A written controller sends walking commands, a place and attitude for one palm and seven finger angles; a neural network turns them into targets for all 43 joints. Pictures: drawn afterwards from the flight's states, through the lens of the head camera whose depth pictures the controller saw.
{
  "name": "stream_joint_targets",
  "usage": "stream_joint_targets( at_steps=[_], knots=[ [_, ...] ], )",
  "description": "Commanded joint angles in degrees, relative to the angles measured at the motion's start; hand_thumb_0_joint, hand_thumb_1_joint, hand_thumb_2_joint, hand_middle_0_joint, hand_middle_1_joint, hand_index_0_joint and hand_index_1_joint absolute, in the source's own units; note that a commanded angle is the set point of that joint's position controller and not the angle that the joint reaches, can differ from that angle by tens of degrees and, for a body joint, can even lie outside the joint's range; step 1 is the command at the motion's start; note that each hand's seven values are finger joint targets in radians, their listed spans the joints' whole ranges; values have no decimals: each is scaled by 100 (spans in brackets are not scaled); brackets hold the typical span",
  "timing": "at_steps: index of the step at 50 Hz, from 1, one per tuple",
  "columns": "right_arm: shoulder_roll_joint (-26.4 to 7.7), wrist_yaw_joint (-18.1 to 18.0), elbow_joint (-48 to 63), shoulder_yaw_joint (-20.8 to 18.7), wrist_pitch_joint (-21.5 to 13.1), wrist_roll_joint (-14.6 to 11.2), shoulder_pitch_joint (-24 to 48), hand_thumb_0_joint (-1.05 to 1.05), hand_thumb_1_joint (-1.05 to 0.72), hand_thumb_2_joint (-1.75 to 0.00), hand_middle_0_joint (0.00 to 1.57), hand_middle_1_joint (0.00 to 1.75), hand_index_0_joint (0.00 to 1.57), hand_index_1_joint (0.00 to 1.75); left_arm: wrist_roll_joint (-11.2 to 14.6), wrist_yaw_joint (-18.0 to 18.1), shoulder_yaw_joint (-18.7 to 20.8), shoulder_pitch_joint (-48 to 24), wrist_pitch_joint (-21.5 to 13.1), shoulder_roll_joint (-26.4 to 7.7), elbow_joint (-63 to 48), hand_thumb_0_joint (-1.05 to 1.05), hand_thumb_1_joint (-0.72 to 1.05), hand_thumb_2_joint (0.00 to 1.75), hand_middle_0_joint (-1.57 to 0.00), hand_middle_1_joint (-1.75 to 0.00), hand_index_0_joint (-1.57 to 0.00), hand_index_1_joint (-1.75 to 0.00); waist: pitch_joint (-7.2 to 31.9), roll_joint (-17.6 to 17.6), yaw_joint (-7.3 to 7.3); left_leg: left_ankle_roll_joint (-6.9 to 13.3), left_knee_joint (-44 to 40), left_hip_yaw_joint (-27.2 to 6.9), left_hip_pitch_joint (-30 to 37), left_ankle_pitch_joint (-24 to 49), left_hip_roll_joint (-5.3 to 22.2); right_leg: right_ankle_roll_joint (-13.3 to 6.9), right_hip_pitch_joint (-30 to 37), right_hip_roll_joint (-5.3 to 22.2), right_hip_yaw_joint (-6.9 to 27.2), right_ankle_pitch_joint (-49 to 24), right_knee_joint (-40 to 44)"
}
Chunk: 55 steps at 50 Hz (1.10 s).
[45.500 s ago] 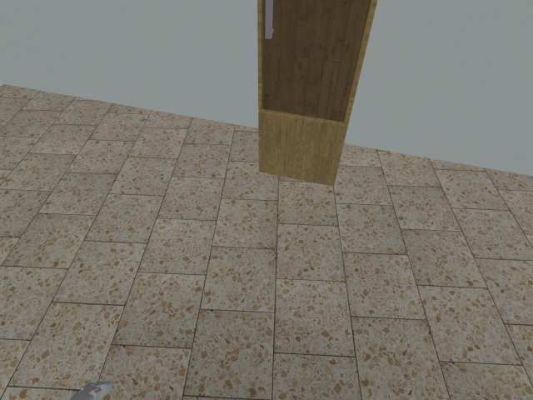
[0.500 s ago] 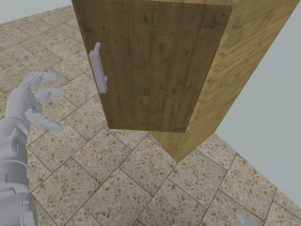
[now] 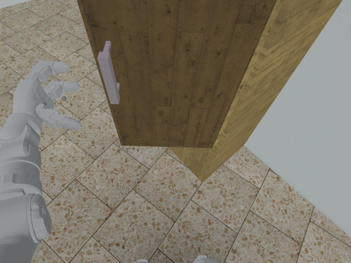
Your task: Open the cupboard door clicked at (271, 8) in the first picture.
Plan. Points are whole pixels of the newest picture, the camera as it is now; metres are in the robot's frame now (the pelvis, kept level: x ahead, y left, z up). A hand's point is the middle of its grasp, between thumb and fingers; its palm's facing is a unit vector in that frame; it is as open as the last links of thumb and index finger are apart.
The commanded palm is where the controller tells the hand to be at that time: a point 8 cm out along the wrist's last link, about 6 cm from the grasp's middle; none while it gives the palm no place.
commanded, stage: move the hooked fingers beside the handle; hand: left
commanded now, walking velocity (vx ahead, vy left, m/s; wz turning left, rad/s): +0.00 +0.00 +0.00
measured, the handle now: (111, 74) +0.53 +0.15 +0.09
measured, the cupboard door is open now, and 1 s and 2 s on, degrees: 49 49 49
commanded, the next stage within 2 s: slide the fingers in behind the handle in 1.14 s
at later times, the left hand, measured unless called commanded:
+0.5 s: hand (81, 80) +0.50 +0.21 +0.11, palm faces -0.02 -1.00 +0.00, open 14.0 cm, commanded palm +0.47 +0.27 +0.10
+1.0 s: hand (79, 87) +0.48 +0.22 +0.10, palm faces -0.02 -1.00 +0.01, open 14.0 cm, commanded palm +0.47 +0.27 +0.10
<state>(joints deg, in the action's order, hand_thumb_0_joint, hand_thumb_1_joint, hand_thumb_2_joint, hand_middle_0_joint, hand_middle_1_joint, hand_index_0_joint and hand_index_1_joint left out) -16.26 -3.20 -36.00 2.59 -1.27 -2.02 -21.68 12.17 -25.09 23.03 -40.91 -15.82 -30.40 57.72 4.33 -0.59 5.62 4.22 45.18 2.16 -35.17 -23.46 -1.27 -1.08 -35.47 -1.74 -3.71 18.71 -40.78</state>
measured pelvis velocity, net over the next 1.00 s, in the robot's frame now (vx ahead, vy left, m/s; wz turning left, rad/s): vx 0.00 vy -0.01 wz -0.01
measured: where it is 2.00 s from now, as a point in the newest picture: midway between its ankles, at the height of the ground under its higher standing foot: outside the picture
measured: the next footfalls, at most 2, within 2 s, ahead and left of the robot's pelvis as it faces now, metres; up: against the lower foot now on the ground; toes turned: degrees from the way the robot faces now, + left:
none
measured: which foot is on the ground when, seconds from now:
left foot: down 0.00-1.00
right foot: down 0.00-1.00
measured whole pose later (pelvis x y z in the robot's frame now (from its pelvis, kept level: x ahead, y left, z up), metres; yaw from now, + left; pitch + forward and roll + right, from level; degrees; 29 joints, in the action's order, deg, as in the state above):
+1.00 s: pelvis +0.00 -0.01 -0.01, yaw +0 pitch +16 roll -3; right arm -17.0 -2.6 -33.7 3.1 2.8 -1.7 -20.6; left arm 8.7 -23.0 23.6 -50.5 -17.1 -34.3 68.0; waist 4.6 -0.6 8.2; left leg 3.3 48.4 1.6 -40.0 -24.4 0.0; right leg -2.2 -40.2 -2.9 -4.3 19.3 -43.4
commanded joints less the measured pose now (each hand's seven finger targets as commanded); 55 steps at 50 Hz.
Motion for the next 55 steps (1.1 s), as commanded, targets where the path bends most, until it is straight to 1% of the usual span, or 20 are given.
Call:
stream_joint_targets(
  at_steps=[1,3,5,9,11,13,15,16,18,21,24,29,31,34,39,43,46,49,53,55],
  knots=[
    [-1033,-47,402,-404,-78,-14,-666,0,-90,-90,20,30,20,30,1,70,189,-2702,-465,-1662,-981,0,-50,30,-30,-120,-30,-120,2307,-816,92,-442,-457,-643,1712,2991,287,-69,502,-12,198,-1643,185],
    [-1046,-21,349,-413,-41,9,-716,0,-90,-90,20,30,20,30,-95,104,70,-2790,-467,-1588,-786,0,-50,30,-30,-120,-30,-120,2140,-873,138,-512,-428,-749,1787,3022,332,-75,148,-17,145,-1419,168],
    [-1068,-17,304,-405,10,23,-798,0,-90,-90,20,30,20,30,-103,144,38,-3049,-465,-1588,-543,0,-50,30,-30,-120,-30,-120,1918,-596,232,-472,-414,-763,1593,2879,345,-84,91,-32,114,-1349,166],
    [-1100,-12,280,-415,63,40,-865,0,-90,-90,20,30,20,30,-130,220,27,-3523,-532,-1604,-448,0,-50,30,-30,-120,-30,-120,2176,-680,315,-469,-370,-781,1584,2620,334,-59,30,-35,148,-1271,129],
    [-1121,6,249,-419,92,70,-983,0,-90,-90,20,30,20,30,-195,275,161,-3660,-613,-1787,-476,0,-50,30,-30,-120,-30,-120,2445,-779,287,-500,-314,-833,1763,2927,357,-65,11,-66,146,-1338,65],
    [-1121,29,215,-424,123,89,-1042,0,-90,-90,20,30,20,30,-244,353,265,-3642,-629,-1889,-320,0,-50,30,-30,-120,-30,-120,2513,-815,262,-516,-264,-839,1726,2963,354,-64,-6,-66,147,-1345,37],
    [-1132,31,191,-395,170,95,-1116,0,-90,-90,20,30,20,30,-258,401,325,-3704,-570,-1998,11,0,-50,30,-30,-120,-30,-120,2282,-554,354,-421,-227,-736,1332,2745,312,-52,125,-70,178,-1433,57],
    [-1167,30,220,-381,204,96,-1156,0,-90,-90,20,30,20,30,-355,410,491,-3660,-530,-2281,162,0,-50,30,-30,-120,-30,-120,2323,-488,329,-382,-234,-686,1154,2636,304,-32,245,-76,221,-1494,47],
    [-1143,36,297,-375,245,101,-1181,0,-90,-90,20,30,20,30,-442,412,434,-3651,-509,-2301,176,0,-50,30,-30,-120,-30,-120,2373,-550,296,-329,-237,-638,950,2522,262,-35,415,-53,249,-1585,24],
    [-1125,78,434,-392,307,125,-1224,0,-90,-90,20,30,20,30,-451,335,579,-3199,-634,-2415,-184,0,-50,30,-30,-120,-30,-120,2887,-858,111,-405,-150,-606,1367,3268,313,-52,553,-94,253,-1940,-48],
    [-1114,79,506,-408,371,98,-1173,0,-90,-90,20,30,20,30,-316,223,642,-3012,-625,-2406,-172,0,-50,30,-30,-120,-30,-120,2694,-451,149,-264,-168,-456,916,2782,283,-16,874,-102,311,-2090,17],
    [-1096,53,565,-419,435,59,-1128,0,-90,-90,20,30,20,30,-234,112,664,-2870,-585,-2429,-441,0,-50,30,-30,-120,-30,-120,2523,-650,111,-202,-246,-409,875,2666,264,-31,942,-100,344,-2118,89],
    [-1053,63,577,-428,444,44,-1100,0,-90,-90,20,30,20,30,-190,78,491,-2857,-624,-2197,-749,0,-50,30,-30,-120,-30,-120,2624,-858,135,-216,-231,-405,1196,2931,278,-29,880,-120,342,-2221,107],
    [-1040,47,496,-423,437,25,-1034,0,-90,-90,20,30,20,30,-124,76,343,-3075,-607,-2025,-709,0,-50,30,-30,-120,-30,-120,2310,-725,276,-186,-247,-405,1044,2517,270,-10,732,-108,345,-2000,176],
    [-1039,18,451,-408,378,13,-956,0,-90,-90,20,30,20,30,-111,98,127,-3206,-524,-1769,-502,0,-50,30,-30,-120,-30,-120,2139,-668,333,-180,-285,-452,1013,2194,247,-20,589,-75,328,-1713,207],
    [-1043,17,411,-377,357,24,-939,0,-90,-90,20,30,20,30,-178,180,98,-3389,-522,-1803,-392,0,-50,30,-30,-120,-30,-120,2184,-630,372,-200,-231,-494,1017,2230,240,-23,508,-58,316,-1716,135],
    [-1076,8,451,-353,339,22,-929,0,-90,-90,20,30,20,30,-212,236,330,-3355,-527,-2114,-227,0,-50,30,-30,-120,-30,-120,2305,-568,282,-197,-209,-470,867,2185,214,-26,696,-51,365,-1762,94],
    [-1085,-11,468,-315,321,11,-897,0,-90,-90,20,30,20,30,-308,273,243,-3634,-505,-2193,-32,0,-50,30,-30,-120,-30,-120,2044,-442,407,-168,-186,-459,506,1872,206,0,634,-19,403,-1607,97],
    [-1110,-2,486,-328,311,46,-977,0,-90,-90,20,30,20,30,-344,253,411,-3703,-634,-2414,-186,0,-50,30,-30,-120,-30,-120,2613,-675,322,-215,-103,-520,839,2211,227,-22,657,-47,383,-1729,-13],
    [-1082,0,484,-332,317,47,-1004,0,-90,-90,20,30,20,30,-277,191,213,-3778,-684,-2146,-293,0,-50,30,-30,-120,-30,-120,2719,-884,374,-255,-78,-568,1128,2584,244,-50,544,-66,323,-1865,-61]
  ],
)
